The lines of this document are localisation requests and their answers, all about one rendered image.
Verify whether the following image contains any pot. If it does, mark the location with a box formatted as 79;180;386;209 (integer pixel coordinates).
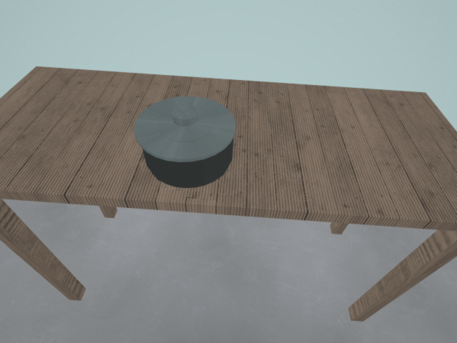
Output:
143;139;233;188

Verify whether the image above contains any lid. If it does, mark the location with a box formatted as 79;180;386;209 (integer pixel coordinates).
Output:
134;96;236;162

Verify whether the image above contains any knob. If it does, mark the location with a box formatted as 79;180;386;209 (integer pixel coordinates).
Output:
172;104;198;126

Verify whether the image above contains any table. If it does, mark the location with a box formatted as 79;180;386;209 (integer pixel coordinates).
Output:
0;66;457;322

